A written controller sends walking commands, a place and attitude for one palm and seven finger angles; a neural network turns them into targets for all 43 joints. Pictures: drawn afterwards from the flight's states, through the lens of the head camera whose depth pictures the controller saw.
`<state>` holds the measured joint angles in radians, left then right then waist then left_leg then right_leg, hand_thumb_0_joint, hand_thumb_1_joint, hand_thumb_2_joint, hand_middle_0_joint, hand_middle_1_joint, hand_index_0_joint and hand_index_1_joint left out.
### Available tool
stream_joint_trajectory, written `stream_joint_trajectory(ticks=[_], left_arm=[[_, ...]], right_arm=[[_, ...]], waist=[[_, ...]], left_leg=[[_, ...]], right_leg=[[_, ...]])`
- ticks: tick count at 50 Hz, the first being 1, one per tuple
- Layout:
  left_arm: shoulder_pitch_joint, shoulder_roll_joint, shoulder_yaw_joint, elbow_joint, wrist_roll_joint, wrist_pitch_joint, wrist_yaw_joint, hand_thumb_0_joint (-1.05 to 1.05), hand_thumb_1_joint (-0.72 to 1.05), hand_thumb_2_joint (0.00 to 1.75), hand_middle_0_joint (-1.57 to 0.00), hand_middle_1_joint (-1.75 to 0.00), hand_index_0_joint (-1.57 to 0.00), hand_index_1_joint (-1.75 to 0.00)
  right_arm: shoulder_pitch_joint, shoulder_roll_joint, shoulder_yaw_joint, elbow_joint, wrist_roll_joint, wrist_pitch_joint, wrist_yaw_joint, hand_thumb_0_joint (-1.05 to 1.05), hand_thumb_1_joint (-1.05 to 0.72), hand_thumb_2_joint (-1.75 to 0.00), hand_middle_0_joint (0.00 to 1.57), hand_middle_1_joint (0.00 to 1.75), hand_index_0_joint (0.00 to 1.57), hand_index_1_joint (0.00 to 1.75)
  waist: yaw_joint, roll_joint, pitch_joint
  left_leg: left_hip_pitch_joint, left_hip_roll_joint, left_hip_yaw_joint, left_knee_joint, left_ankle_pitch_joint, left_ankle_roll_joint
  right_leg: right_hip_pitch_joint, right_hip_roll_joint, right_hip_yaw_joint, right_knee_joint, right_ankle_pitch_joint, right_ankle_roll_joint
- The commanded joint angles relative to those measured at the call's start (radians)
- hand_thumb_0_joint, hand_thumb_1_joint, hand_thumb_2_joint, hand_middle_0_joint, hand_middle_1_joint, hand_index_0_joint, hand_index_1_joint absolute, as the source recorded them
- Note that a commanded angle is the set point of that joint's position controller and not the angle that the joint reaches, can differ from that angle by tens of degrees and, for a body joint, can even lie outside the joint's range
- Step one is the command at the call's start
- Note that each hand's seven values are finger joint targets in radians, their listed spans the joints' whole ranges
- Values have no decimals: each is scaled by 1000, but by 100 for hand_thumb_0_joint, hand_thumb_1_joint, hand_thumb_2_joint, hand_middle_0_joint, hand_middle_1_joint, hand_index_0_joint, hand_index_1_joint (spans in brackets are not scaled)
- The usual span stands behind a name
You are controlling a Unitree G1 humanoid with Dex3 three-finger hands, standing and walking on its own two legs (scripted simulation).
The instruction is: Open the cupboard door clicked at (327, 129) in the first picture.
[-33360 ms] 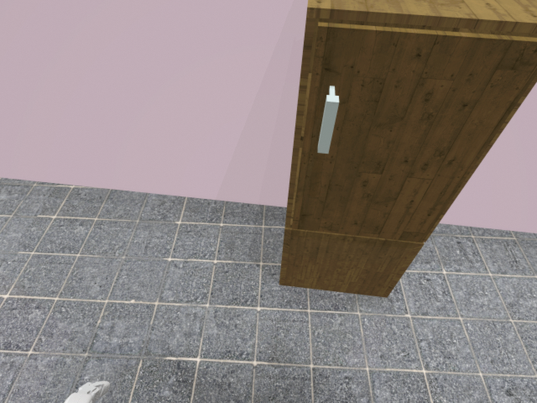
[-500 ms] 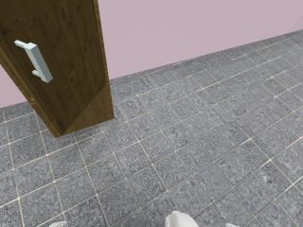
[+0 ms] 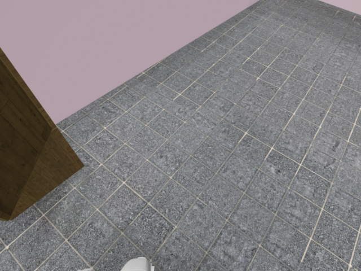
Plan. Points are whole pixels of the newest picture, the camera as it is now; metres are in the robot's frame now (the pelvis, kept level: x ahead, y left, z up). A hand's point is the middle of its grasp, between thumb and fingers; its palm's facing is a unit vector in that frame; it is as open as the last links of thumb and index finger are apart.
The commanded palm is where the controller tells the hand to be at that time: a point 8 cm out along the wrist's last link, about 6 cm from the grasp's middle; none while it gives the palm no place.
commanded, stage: walk to a spot facing it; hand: left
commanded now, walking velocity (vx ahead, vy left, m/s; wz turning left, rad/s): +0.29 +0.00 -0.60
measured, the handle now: out of the picture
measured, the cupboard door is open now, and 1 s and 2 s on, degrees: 40 40 40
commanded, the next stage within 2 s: turn to face it in 1.32 s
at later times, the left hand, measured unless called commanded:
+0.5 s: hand (156, 189) +0.35 +0.09 -0.17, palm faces -0.39 -0.90 -0.18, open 7.4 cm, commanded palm none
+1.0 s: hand (171, 173) +0.41 +0.05 -0.18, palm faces -0.37 -0.91 -0.18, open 7.4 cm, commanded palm none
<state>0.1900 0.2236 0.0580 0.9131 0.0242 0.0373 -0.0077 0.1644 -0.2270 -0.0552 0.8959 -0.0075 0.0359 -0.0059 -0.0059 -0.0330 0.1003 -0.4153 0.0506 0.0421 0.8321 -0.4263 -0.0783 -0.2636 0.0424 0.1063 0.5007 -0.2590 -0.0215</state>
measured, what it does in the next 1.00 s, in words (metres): walks ahead, turning right: left foot, then right foot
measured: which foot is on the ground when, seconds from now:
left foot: up 0.00-0.04, down 0.06-0.50, up 0.52-1.00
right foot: down 0.00-0.06, up 0.08-0.50, down 0.52-1.00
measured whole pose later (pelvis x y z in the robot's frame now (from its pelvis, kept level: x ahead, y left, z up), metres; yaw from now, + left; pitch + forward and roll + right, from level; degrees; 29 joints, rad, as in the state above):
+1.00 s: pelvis +0.37 -0.13 -0.01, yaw -28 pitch +1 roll +0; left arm 0.40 0.17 0.05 1.07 0.01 -0.06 0.00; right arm 0.06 -0.18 -0.04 0.93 -0.02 -0.03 0.02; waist 0.05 -0.02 0.05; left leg -0.51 0.07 0.08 0.66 -0.21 -0.03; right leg 0.04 0.06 0.03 0.34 -0.39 -0.06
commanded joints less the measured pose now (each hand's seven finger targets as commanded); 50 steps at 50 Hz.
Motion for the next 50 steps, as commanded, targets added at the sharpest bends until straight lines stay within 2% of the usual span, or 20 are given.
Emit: stream_joint_trajectory(ticks=[1, 2, 3, 4, 5, 6, 9, 11, 20, 22, 23, 24, 25, 26, 27, 29, 33, 41, 47, 50], left_arm=[[-43, 197, 64, -79, -1, -29, -1, 0, 90, 90, -20, -30, -20, -30], [-49, 140, 52, -91, -2, -29, -6, 0, 90, 90, -20, -30, -20, -30], [-51, 65, 35, -120, -16, -27, -16, 0, 90, 90, -20, -30, -20, -30], [-147, 94, 41, -160, -6, -33, -23, 0, 90, 90, -20, -30, -20, -30], [-174, 112, 51, -177, -2, -42, -38, 0, 90, 90, -20, -30, -20, -30], [-138, 101, 58, -139, 14, -43, -45, 0, 90, 90, -20, -30, -20, -30], [-83, 47, 43, -92, 12, -31, -61, 0, 90, 90, -20, -30, -20, -30], [-89, 27, 31, -89, 7, -28, -63, 0, 90, 90, -20, -30, -20, -30], [-251, 20, 12, -116, 0, -32, -69, 0, 90, 90, -20, -30, -20, -30], [-153, 48, 21, -90, 0, -38, -63, 0, 90, 90, -20, -30, -20, -30], [-42, 65, 31, -56, 1, -44, -58, 0, 90, 90, -20, -30, -20, -30], [147, 110, 49, 1, 4, -56, -51, 0, 90, 90, -20, -30, -20, -30], [294, 241, 83, 36, 8, -68, -36, 0, 90, 90, -20, -30, -20, -30], [331, 310, 95, 50, -17, -66, -18, 0, 90, 90, -20, -30, -20, -30], [258, 295, 94, 31, -24, -58, -3, 0, 90, 90, -20, -30, -20, -30], [87, 184, 55, -9, -22, -69, 5, 0, 90, 90, -20, -30, -20, -30], [34, 124, 36, -7, -7, -103, 3, 0, 90, 90, -20, -30, -20, -30], [185, 86, 26, 69, -12, -127, 5, 0, 90, 90, -20, -30, -20, -30], [252, 103, 21, 115, -4, -123, 22, 0, 90, 90, -20, -30, -20, -30], [198, 117, 29, 107, -17, -125, 21, 0, 90, 90, -20, -30, -20, -30]], right_arm=[[117, -91, -21, -43, -8, -51, -7, 0, -90, -90, 20, 30, 20, 30], [202, -141, -31, -17, -12, -60, -19, 0, -90, -90, 20, 30, 20, 30], [293, -254, -55, 0, -36, -69, -26, 0, -90, -90, 20, 30, 20, 30], [325, -283, -58, 5, -35, -73, -35, 0, -90, -90, 20, 30, 20, 30], [268, -262, -49, -26, -34, -76, -38, 0, -90, -90, 20, 30, 20, 30], [229, -204, -34, -33, -39, -86, -29, 0, -90, -90, 20, 30, 20, 30], [199, -121, -6, -22, -28, -101, -32, 0, -90, -90, 20, 30, 20, 30], [257, -110, -1, 7, -23, -107, -34, 0, -90, -90, 20, 30, 20, 30], [358, -123, -1, 74, -36, -100, -28, 0, -90, -90, 20, 30, 20, 30], [337, -146, -6, 74, -33, -96, -25, 0, -90, -90, 20, 30, 20, 30], [302, -161, -8, 64, -27, -97, -26, 0, -90, -90, 20, 30, 20, 30], [240, -171, -8, 42, -15, -99, -21, 0, -90, -90, 20, 30, 20, 30], [240, -105, 5, 9, 8, -102, -6, 0, -90, -90, 20, 30, 20, 30], [187, -73, 8, -32, 17, -101, -8, 0, -90, -90, 20, 30, 20, 30], [127, -98, -2, -38, 9, -92, -10, 0, -90, -90, 20, 30, 20, 30], [111, -65, -9, -10, -1, -87, -7, 0, -90, -90, 20, 30, 20, 30], [211, -24, -6, 48, -21, -53, 1, 0, -90, -90, 20, 30, 20, 30], [-55, -26, -9, -31, -15, -67, 20, 0, -90, -90, 20, 30, 20, 30], [-173, -17, -5, -58, -11, -87, 31, 0, -90, -90, 20, 30, 20, 30], [123, -80, -22, 40, -24, -101, 7, 0, -90, -90, 20, 30, 20, 30]], waist=[[-42, -100, -89], [-79, 71, -110], [-116, 420, -122], [-132, 356, -72], [-93, 196, -14], [-61, 137, -11], [-14, 167, -21], [-23, 191, -60], [-61, 202, 8], [-9, 213, -46], [48, 188, -98], [147, 145, -185], [206, -143, -314], [188, -271, -344], [156, -118, -212], [56, -13, -83], [-39, -49, -103], [26, -57, -61], [51, -57, -40], [-94, -15, -163]], left_leg=[[289, -39, 28, -317, 90, 18], [451, 51, -62, -453, -4, 41], [545, 341, -439, -628, -282, 129], [447, 492, -605, -717, -345, 214], [357, 482, -545, -734, -289, 252], [316, 393, -459, -712, -187, 207], [357, 266, -112, -624, 257, 127], [427, 244, -3, -582, 466, 129], [444, 304, 162, -545, 657, 154], [454, 311, 202, -403, 912, 144], [398, 300, 220, -273, 991, 130], [268, 259, 254, -56, 943, 88], [-47, 132, 264, 278, 362, 42], [-267, 3, 128, 576, -189, 20], [-331, 59, -32, 627, -110, 46], [-253, 135, -45, 533, 69, 32], [-118, 116, -19, 322, 163, 13], [-294, 83, -12, 96, 262, 8], [-168, 25, 32, -162, 179, 47], [328, -29, 68, -339, 307, 93]], right_leg=[[-171, -172, 266, -148, -279, -124], [-314, -90, 195, -17, -342, -75], [-497, 71, -7, 324, -396, -7], [-543, -11, -37, 508, -355, 11], [-524, -79, -35, 591, -277, 16], [-496, -70, -39, 659, -177, 19], [-489, -104, -101, 691, -12, 40], [-495, -99, -134, 669, 20, 44], [-334, -81, -252, 233, 11, -4], [-179, -29, -288, 186, -62, -43], [-18, -6, -291, 154, -39, -66], [258, -7, -265, 82, 22, -94], [567, -257, 97, -23, -60, -180], [593, -458, 546, -191, 44, -252], [462, -457, 522, -238, -24, -255], [153, -375, 292, -264, -11, -198], [19, -246, 50, -275, 216, -148], [246, -246, 89, -265, 410, -174], [332, -273, 107, -184, 636, -162], [142, -188, 7, 126, 748, -89]])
